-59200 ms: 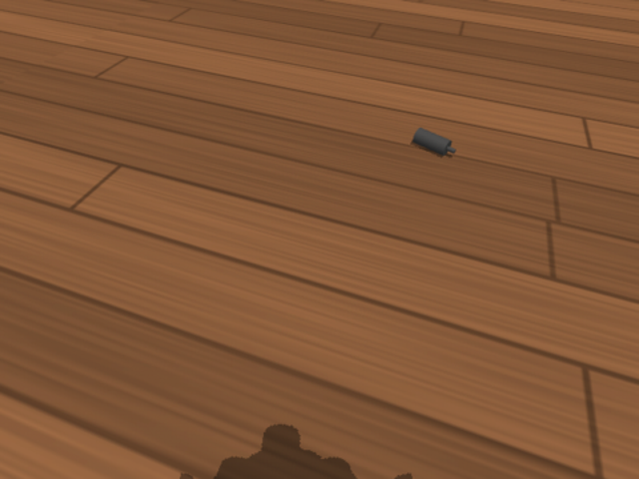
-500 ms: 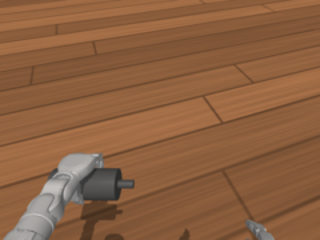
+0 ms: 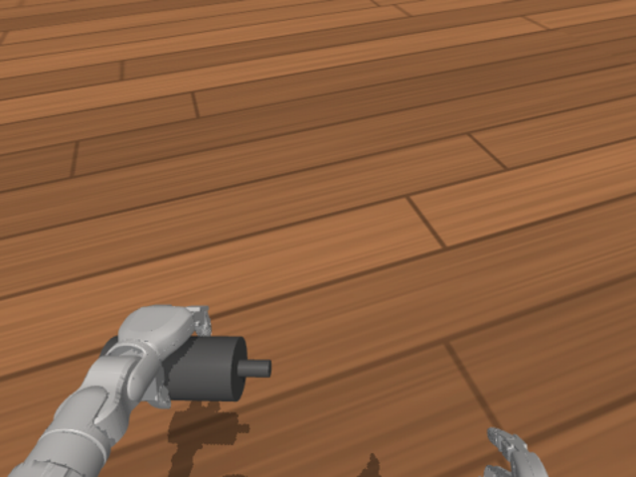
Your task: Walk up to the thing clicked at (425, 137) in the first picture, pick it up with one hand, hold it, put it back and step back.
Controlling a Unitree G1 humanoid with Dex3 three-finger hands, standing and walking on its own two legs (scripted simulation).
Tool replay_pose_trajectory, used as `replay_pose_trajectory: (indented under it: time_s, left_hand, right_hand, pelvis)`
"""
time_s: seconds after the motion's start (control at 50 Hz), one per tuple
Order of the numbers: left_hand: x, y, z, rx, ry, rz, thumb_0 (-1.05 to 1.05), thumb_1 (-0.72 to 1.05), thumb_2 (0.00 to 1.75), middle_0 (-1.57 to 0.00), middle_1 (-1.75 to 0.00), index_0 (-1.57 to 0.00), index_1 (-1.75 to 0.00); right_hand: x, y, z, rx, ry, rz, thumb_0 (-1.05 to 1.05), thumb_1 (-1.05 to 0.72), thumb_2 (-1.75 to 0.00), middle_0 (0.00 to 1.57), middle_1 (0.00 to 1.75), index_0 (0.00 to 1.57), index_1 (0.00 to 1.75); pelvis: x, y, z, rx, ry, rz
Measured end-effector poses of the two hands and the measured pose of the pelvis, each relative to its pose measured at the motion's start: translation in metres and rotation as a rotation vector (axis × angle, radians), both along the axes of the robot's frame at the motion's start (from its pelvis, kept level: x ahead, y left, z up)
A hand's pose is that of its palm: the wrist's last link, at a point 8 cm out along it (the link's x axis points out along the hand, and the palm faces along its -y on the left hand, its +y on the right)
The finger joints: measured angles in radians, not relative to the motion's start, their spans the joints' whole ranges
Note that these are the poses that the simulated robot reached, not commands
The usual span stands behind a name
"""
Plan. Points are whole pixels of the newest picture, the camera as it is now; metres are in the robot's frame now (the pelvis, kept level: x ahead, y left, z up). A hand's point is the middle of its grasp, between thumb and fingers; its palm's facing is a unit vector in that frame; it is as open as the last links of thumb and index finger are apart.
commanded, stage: hold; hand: left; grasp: from above
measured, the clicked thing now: (191, 367) +0.30 +0.19 -0.07
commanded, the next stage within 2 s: crouch in 0.84 s
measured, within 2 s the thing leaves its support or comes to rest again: neither
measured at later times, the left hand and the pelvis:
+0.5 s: hand (157, 355) +0.30 +0.22 -0.02, palm faces -0.45 -0.01 -0.89, open 11.6 cm; pelvis +0.00 +0.01 +0.01, yaw +0 degrees
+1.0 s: hand (162, 356) +0.30 +0.22 -0.02, palm faces -0.47 -0.01 -0.88, open 11.6 cm; pelvis +0.00 +0.01 +0.01, yaw +0 degrees
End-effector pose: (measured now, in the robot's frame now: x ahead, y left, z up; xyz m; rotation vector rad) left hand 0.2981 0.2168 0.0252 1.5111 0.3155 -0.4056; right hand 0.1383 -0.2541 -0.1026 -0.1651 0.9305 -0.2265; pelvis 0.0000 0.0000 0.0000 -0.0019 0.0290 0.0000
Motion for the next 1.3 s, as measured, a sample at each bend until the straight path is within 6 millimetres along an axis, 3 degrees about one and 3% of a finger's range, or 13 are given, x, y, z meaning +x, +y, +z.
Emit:
replay_pose_trajectory:
  time_s: [0.48, 0.86, 1.12, 1.2, 1.3]
  left_hand:
    - [0.003, 0.009, 0.013, 0.000, 0.007, -0.001, 0.00, -0.22, 0.67, -0.44, -0.94, -0.47, -0.88]
    - [0.010, 0.005, 0.018, 0.001, -0.011, -0.001, 0.00, -0.23, 0.68, -0.45, -0.92, -0.47, -0.86]
    - [0.006, 0.004, -0.001, -0.007, 0.016, -0.007, 0.00, -0.22, 0.67, -0.45, -0.92, -0.48, -0.86]
    - [0.009, 0.005, -0.019, 0.003, 0.006, -0.005, 0.00, -0.23, 0.68, -0.45, -0.92, -0.48, -0.87]
    - [0.015, 0.004, -0.057, 0.034, 0.011, -0.022, 0.00, -0.24, 0.69, -0.46, -0.92, -0.48, -0.87]
  right_hand:
    - [0.010, 0.013, 0.010, 0.007, -0.025, 0.007, 0.01, -0.90, -0.90, 0.20, 0.29, 0.20, 0.30]
    - [0.008, 0.012, 0.009, 0.013, -0.005, -0.002, 0.01, -0.91, -0.90, 0.20, 0.29, 0.20, 0.30]
    - [0.007, 0.007, 0.007, -0.002, 0.020, 0.002, 0.01, -0.91, -0.90, 0.20, 0.30, 0.20, 0.30]
    - [0.002, 0.004, 0.001, -0.011, 0.042, 0.008, 0.01, -0.90, -0.90, 0.20, 0.30, 0.21, 0.30]
    - [-0.013, -0.004, -0.017, -0.038, 0.097, 0.014, 0.01, -0.90, -0.90, 0.20, 0.30, 0.21, 0.30]
  pelvis:
    - [0.001, 0.007, 0.005, 0.000, -0.023, -0.006]
    - [0.003, 0.007, 0.007, 0.001, -0.023, -0.007]
    - [0.002, 0.004, 0.005, 0.002, -0.007, 0.000]
    - [-0.001, 0.002, -0.001, 0.000, 0.027, 0.007]
    - [-0.009, 0.001, -0.018, -0.009, 0.105, 0.015]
